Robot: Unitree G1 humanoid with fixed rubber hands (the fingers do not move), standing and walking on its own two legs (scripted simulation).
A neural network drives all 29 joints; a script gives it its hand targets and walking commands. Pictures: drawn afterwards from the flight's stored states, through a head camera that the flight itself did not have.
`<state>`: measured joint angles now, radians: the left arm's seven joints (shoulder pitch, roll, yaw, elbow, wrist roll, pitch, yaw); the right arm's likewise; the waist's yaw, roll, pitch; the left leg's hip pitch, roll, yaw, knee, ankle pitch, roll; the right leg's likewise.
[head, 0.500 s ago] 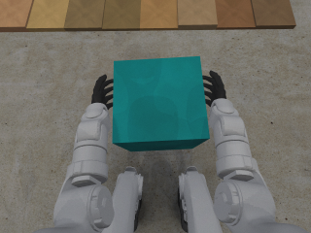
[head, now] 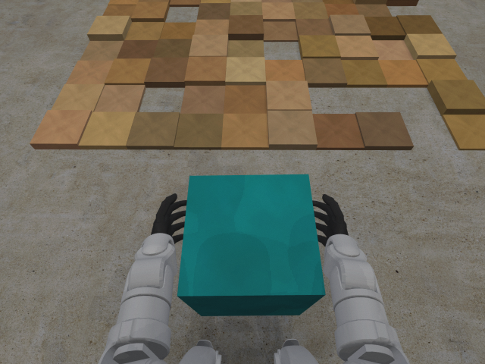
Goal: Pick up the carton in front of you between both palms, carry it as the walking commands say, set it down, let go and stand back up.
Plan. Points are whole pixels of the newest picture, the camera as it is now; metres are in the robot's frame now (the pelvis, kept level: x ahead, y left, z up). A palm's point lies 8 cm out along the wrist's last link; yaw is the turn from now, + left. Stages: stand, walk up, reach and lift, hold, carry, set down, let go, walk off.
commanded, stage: reach and lift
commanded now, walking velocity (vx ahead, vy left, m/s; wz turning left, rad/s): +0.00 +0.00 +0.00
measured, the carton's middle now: (249, 252) +0.34 +0.01 -0.10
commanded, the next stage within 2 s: hold in 1.40 s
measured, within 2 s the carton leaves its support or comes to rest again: neither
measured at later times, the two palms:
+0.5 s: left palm (140, 232) +0.30 +0.16 +0.08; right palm (359, 232) +0.30 -0.14 +0.09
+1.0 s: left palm (138, 219) +0.31 +0.16 +0.10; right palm (362, 224) +0.31 -0.14 +0.10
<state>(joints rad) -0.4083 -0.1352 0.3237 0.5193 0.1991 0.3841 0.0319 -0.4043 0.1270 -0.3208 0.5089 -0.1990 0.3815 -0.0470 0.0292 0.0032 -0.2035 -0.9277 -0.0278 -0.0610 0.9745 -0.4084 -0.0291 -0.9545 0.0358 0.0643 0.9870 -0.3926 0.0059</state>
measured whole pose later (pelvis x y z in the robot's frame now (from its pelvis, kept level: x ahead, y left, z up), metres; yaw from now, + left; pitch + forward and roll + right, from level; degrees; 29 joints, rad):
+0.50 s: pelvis +0.01 +0.01 +0.07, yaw +0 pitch -3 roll +0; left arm -0.29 -0.16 0.27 0.41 0.28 0.60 0.00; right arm -0.29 0.16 -0.29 0.39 -0.28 0.60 -0.01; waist 0.01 -0.01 -0.02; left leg -0.20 -0.02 -0.07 0.49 -0.24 -0.01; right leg -0.22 0.02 0.07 0.50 -0.23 0.01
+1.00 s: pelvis +0.01 +0.01 +0.07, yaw +0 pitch -4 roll +0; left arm -0.30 -0.16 0.25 0.33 0.28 0.63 -0.01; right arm -0.29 0.16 -0.27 0.31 -0.28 0.63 0.00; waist 0.01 0.01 0.03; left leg -0.13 -0.01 -0.06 0.41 -0.21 -0.01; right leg -0.15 0.01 0.07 0.42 -0.19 0.01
